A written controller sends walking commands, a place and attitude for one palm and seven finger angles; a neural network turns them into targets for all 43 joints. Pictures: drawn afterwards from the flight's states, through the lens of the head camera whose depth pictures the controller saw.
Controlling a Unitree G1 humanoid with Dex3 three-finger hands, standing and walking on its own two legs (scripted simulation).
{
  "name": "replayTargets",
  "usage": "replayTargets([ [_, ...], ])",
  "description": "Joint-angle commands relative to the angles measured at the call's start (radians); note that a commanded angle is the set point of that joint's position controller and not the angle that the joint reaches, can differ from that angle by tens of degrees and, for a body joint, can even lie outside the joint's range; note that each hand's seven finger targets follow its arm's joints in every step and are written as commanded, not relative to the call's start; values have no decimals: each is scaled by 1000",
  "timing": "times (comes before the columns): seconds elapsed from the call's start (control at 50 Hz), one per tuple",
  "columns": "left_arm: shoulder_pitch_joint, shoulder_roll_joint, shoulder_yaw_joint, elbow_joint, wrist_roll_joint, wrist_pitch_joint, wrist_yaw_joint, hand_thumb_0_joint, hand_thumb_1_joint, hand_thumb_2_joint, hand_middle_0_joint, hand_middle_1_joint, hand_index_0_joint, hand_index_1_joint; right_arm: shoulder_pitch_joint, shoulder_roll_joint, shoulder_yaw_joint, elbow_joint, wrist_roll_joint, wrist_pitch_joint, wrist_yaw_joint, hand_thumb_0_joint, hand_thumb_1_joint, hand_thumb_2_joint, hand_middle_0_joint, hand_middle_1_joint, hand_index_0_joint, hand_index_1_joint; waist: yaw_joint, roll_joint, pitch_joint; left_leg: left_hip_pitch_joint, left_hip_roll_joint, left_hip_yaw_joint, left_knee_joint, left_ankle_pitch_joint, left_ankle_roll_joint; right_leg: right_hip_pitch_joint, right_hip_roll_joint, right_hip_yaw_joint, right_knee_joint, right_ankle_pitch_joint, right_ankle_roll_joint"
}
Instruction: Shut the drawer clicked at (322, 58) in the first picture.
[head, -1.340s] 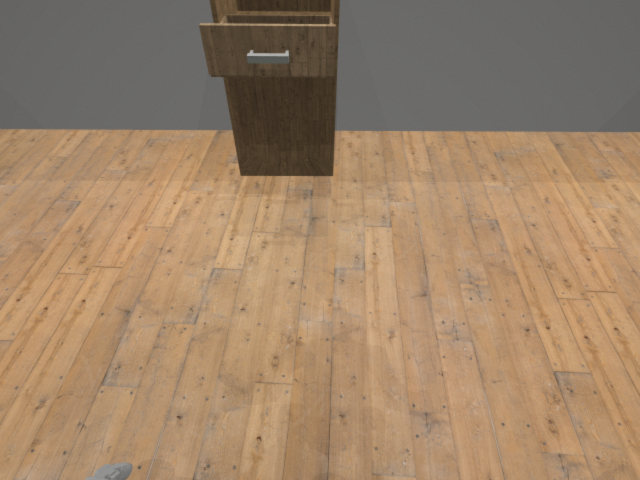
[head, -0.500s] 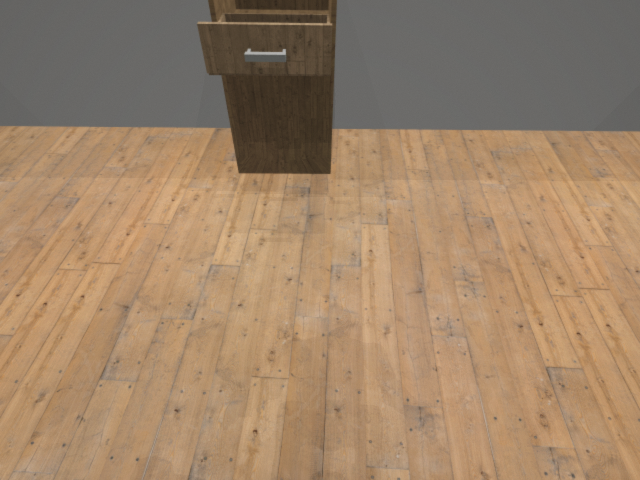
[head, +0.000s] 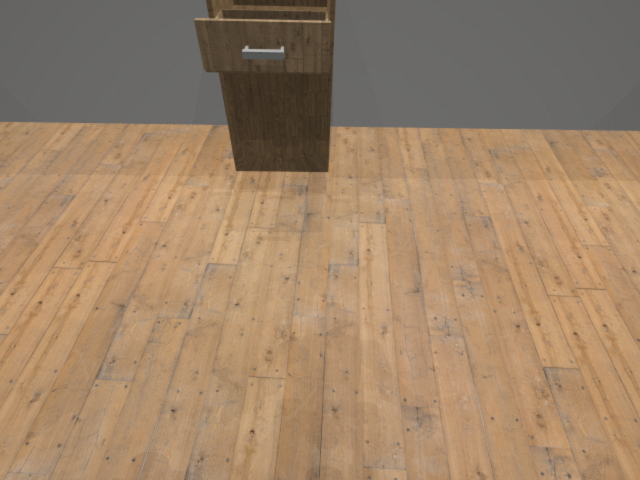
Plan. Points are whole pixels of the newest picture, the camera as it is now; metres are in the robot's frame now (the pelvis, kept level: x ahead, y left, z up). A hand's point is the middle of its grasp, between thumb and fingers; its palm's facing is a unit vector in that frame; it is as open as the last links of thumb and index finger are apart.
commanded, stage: look at it before walking up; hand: left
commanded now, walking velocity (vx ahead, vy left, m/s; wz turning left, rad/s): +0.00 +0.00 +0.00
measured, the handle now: (264, 51) +1.35 +0.26 -0.04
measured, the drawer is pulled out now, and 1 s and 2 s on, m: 0.30 0.30 0.30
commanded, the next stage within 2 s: walk to a spot facing it in 0.10 s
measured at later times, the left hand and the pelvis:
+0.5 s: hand out of the picture +0.03 +0.22 -0.19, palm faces +0.05 -0.98 -0.19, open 7.4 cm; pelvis +0.05 +0.02 -0.01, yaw +2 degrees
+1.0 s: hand (248, 341) +0.39 +0.16 -0.18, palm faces -0.04 -0.98 -0.19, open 7.3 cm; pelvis +0.26 -0.02 -0.03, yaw +0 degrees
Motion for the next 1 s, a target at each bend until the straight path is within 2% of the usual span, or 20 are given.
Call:
replayTargets([
  [0.0, -39, 202, 45, -65, -1, -24, 9, 0, 900, 900, -200, -300, -200, -300, -44, -200, -39, -65, 1, -20, -12, 0, -900, -900, 200, 300, 200, 300, 6, -3, -43, 3, 106, -93, -67, 118, 40, -1, -120, 113, -85, 85, -28],
  [0.18, -39, 202, 44, -61, -1, -24, 10, 0, 900, 900, -200, -300, -200, -300, -45, -201, -38, -61, 2, -20, -13, 0, -900, -900, 200, 300, 200, 300, 5, -3, -47, 13, 109, -91, -75, 142, 38, 13, -118, 107, -81, 122, -26],
  [0.22, 39, 79, 18, -29, 1, -2, 14, 0, 900, 900, -200, -300, -200, -300, 29, -71, -6, -29, -6, -1, -7, 0, -900, -900, 200, 300, 200, 300, 8, -4, -55, -7, 94, -67, -55, -24, 23, 15, -110, 99, -80, -92, -9],
  [0.28, 91, 96, 33, -28, 11, 11, 0, 0, 900, 900, -200, -300, -200, -300, 57, -67, -14, -36, -17, 12, 0, 0, -900, -900, 200, 300, 200, 300, 19, -47, 57, -139, 53, -56, -22, -343, 31, -58, -113, 157, -120, -414, -35],
  [0.38, 181, 129, 68, -42, 7, -7, 1, 0, 900, 900, -200, -300, -200, -300, 96, -19, -26, -72, -15, -5, 2, 0, -900, -900, 200, 300, 200, 300, 24, -168, 100, -257, 24, 56, 248, -223, 27, -29, -260, 332, -221, -500, -148],
  [0.44, 139, 90, 71, -59, 5, -18, -1, 0, 900, 900, -200, -300, -200, -300, 192, 7, -32, -50, -8, -25, 5, 0, -900, -900, 200, 300, 200, 300, -29, -66, 87, -75, 46, 60, 115, -188, 37, -142, -206, 193, -98, -364, -132],
  [0.46, 121, 48, 65, -68, 4, -17, -4, 0, 900, 900, -200, -300, -200, -300, 267, 1, -36, -27, -9, -32, 2, 0, -900, -900, 200, 300, 200, 300, -58, 16, 99, 27, 73, -6, 16, -211, 54, -235, -131, 101, 29, -310, -96],
  [0.48, 109, -18, 55, -87, 1, -17, -11, 0, 900, 900, -200, -300, -200, -300, 373, -65, -57, 5, -18, -39, -8, 0, -900, -900, 200, 300, 200, 300, -93, 212, 94, 143, 230, -251, -118, -293, 120, -388, -16, -26, 296, -247, -45],
  [0.5, 31, -45, 46, -124, 9, -30, -9, 0, 900, 900, -200, -300, -200, -300, 481, -102, -71, 31, -21, -45, -17, 0, -900, -900, 200, 300, 200, 300, -126, 297, 123, 206, 370, -468, -234, -235, 191, -548, 25, -79, 528, -344, -22],
  [0.52, 1, -25, 55, -133, 17, -34, -3, 0, 900, 900, -200, -300, -200, -300, 490, -66, -61, 38, -16, -47, -24, 0, -900, -900, 200, 300, 200, 300, -110, 206, 163, 201, 391, -463, -229, -119, 213, -608, -35, 5, 640, -304, -26],
  [0.58, 29, -61, 60, -103, 15, -46, -20, 0, 900, 900, -200, -300, -200, -300, 430, 21, -42, 20, -9, -74, -33, 0, -900, -900, 200, 300, 200, 300, -58, 59, 150, 192, 341, -278, -191, 207, 218, -602, -103, 7, 727, -180, -12],
  [0.68, 4, -121, 54, -113, 12, -27, -35, 0, 900, 900, -200, -300, -200, -300, 453, 68, -40, 50, -3, -92, -45, 0, -900, -900, 200, 300, 200, 300, -29, 115, 125, 202, 236, -53, -210, 365, 167, -574, -103, -72, 607, -29, 9],
  [0.78, -98, -145, 52, -147, 1, -32, -36, 0, 900, 900, -200, -300, -200, -300, 469, 73, -43, 78, -8, -86, -44, 0, -900, -900, 200, 300, 200, 300, -40, 158, 157, 142, 216, 39, -210, 499, 152, -388, -50, -155, 307, 54, -19],
  [0.84, 15, -108, 67, -118, 7, -38, -26, 0, 900, 900, -200, -300, -200, -300, 454, 43, -53, 85, -6, -82, -44, 0, -900, -900, 200, 300, 200, 300, 20, 136, 76, 158, 245, 59, -34, 779, 143, -196, -7, -156, 257, 22, -63],
  [0.86, 130, -88, 78, -86, 11, -43, -22, 0, 900, 900, -200, -300, -200, -300, 423, 32, -57, 79, -4, -81, -44, 0, -900, -900, 200, 300, 200, 300, 78, 114, 24, 135, 235, 77, 91, 779, 125, -67, 1, -153, 213, 50, -71],
  [0.88, 283, -47, 95, -41, 19, -54, -17, 0, 900, 900, -200, -300, -200, -300, 407, 34, -59, 69, -1, -80, -39, 0, -900, -900, 200, 300, 200, 300, 146, 64, -60, 30, 194, 93, 298, 661, 92, 161, -10, -124, 158, 82, -85],
  [0.9, 401, 57, 121, -15, 29, -68, -2, 0, 900, 900, -200, -300, -200, -300, 456, 89, -51, 54, 10, -79, -25, 0, -900, -900, 200, 300, 200, 300, 175, -138, -185, -207, 94, 119, 643, 222, 58, 398, -262, 176, 90, -14, -159],
  [0.92, 435, 133, 134, 0, 12, -66, 4, 0, 900, 900, -200, -300, -200, -300, 484, 129, -47, 26, 12, -77, -25, 0, -900, -900, 200, 300, 200, 300, 130, -268, -272, -380, -18, 60, 976, -323, 40, 427, -485, 591, -71, -27, -246],
  [0.94, 345, 101, 131, -22, -5, -58, 8, 0, 900, 900, -200, -300, -200, -300, 413, 107, -55, 13, 16, -70, -24, 0, -900, -900, 200, 300, 200, 300, 117, -123, -171, -399, 47, -24, 1051, -276, 70, 305, -474, 564, -150, -188, -252],
  [0.98, 202, -3, 98, -50, 0, -62, 9, 0, 900, 900, -200, -300, -200, -300, 300, 139, -61, -3, 3, -61, -14, 0, -900, -900, 200, 300, 200, 300, 58, -26, 26, -430, 125, -19, 1014, -129, 64, 7, -397, 360, -181, -184, -186],
])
